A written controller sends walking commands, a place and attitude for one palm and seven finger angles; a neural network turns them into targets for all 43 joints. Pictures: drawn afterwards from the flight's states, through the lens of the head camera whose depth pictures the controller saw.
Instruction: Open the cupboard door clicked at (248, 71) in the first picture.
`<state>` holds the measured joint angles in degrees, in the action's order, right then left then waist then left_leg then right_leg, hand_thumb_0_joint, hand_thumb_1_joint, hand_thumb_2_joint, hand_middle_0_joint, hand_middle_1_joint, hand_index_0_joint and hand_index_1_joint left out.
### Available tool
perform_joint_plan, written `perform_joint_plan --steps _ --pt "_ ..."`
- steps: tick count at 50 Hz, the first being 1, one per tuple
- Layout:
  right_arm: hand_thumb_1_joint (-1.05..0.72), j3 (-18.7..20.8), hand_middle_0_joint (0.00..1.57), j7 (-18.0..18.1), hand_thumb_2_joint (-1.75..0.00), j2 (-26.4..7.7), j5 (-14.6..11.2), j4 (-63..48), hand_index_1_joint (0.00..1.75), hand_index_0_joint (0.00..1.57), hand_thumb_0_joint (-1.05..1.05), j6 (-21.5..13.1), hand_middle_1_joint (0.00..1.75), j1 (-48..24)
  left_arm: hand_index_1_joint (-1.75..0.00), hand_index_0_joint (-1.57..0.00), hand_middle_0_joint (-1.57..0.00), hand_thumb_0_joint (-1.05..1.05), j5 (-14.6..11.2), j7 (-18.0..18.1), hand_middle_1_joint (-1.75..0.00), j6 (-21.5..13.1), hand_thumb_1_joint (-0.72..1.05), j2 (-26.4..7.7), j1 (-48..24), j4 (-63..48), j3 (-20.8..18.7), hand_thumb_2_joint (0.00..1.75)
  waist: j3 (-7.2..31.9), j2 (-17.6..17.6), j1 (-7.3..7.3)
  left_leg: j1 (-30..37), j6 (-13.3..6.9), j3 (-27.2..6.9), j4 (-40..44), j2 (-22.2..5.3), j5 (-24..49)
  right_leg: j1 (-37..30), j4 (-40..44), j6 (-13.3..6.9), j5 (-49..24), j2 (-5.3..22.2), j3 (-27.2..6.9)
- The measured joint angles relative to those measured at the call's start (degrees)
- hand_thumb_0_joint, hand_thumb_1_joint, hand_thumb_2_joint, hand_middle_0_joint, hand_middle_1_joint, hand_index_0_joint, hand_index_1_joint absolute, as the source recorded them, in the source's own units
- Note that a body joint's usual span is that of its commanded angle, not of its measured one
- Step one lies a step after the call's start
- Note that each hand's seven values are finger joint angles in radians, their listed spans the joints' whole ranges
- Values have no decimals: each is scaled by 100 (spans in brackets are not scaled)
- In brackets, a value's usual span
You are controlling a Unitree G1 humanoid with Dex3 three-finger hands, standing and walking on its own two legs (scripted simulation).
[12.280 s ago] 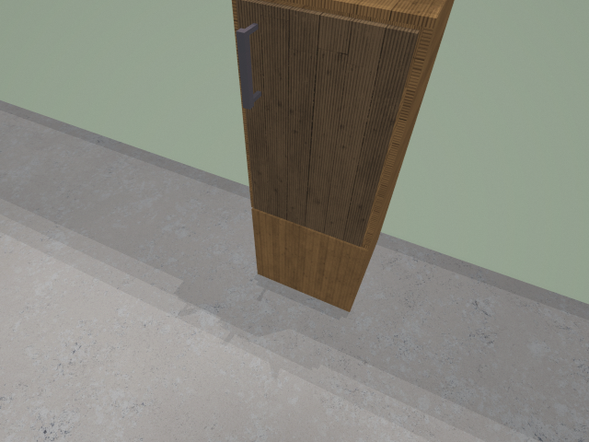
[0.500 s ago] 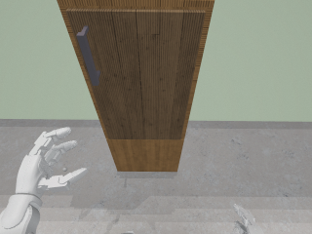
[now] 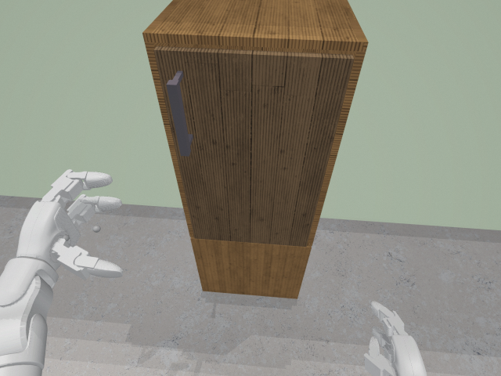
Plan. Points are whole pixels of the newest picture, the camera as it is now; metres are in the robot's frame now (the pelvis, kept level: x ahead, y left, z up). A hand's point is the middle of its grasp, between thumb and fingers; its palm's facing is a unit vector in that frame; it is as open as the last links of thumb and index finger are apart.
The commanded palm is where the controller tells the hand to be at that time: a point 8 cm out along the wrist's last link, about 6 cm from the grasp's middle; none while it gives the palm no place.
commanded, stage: raise the hand with hooked fingers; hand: left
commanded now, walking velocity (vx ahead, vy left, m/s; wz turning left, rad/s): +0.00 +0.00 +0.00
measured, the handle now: (182, 115) +0.55 +0.20 +0.14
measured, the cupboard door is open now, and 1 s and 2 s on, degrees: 0 0 0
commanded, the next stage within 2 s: move the hooked fingers beside the handle in 0.76 s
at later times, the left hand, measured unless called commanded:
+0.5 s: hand (99, 199) +0.30 +0.25 +0.16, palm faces +0.06 -1.00 -0.03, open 14.0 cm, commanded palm +0.26 +0.29 +0.17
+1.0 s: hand (97, 196) +0.30 +0.26 +0.16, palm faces +0.09 -1.00 -0.02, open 14.0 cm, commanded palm +0.28 +0.30 +0.16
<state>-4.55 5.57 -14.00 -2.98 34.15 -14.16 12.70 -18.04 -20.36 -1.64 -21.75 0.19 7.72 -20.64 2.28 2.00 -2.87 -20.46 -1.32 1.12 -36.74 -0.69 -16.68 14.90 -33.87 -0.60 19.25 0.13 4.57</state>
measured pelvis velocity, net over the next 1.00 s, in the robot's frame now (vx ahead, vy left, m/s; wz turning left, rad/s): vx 0.00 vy -0.02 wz -0.01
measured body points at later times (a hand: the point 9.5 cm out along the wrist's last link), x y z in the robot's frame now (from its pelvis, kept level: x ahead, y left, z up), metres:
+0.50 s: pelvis +0.00 -0.02 +0.01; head -0.02 -0.04 +0.46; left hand +0.29 +0.30 +0.17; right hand +0.17 -0.27 -0.07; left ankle +0.03 +0.10 -0.73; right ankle -0.01 -0.11 -0.73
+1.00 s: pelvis +0.00 -0.02 +0.01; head -0.01 -0.03 +0.46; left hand +0.29 +0.31 +0.16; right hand +0.18 -0.25 -0.07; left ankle +0.03 +0.10 -0.73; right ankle -0.01 -0.11 -0.73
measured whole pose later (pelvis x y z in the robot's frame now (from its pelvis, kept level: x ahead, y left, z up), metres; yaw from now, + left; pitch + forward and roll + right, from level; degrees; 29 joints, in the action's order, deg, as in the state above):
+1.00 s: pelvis +0.00 -0.02 +0.01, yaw +0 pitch -1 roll -1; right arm -4.3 6.9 -15.1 -4.4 35.4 -11.9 13.2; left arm -18.4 -24.1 4.3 -26.0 -11.0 18.6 -25.4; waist 1.5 2.5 -2.6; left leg -16.8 0.3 1.0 -31.9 -1.8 -14.4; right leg 12.1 -30.2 -2.1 17.6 -1.2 4.5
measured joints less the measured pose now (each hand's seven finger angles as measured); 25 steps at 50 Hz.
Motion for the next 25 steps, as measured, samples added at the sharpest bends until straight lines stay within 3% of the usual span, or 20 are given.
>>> perform_joint_plan --steps 17,25 --pt "-90 2 20 107 -90 -161 -108 197 30 20 2 123 30 152 -120 -30 -30 -1 -97 -439 -120 517 -50 -542 -1006 857 -506 30 -80 75 52 427 120 -34 543 -73 273 -385 471 -119 -226 -99 26" --pt "-90 110 20 44 -90 -239 -129 122 30 20 2 171 30 157 -120 -30 -30 -1 -104 -456 -120 618 -50 -420 -866 837 -484 30 -40 77 87 400 160 28 533 -125 260 -292 382 -155 -195 -142 -41"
